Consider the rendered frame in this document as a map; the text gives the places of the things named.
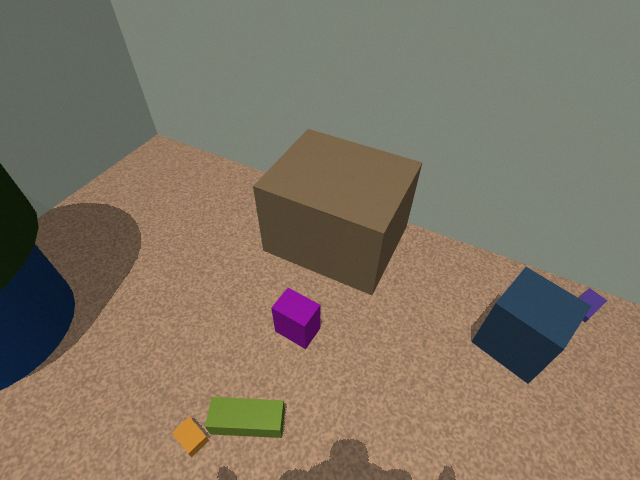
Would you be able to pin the potted plant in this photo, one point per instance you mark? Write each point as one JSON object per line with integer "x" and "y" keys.
{"x": 36, "y": 303}

